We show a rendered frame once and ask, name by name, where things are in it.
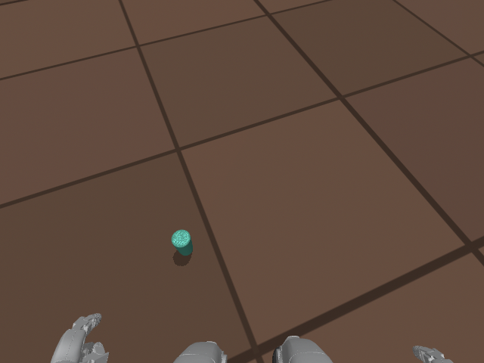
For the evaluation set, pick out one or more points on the right robot hand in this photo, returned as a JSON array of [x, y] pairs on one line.
[[427, 355]]

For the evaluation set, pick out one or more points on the left robot hand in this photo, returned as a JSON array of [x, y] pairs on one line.
[[72, 345]]

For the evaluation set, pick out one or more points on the cup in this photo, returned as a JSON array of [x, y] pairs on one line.
[[181, 240]]

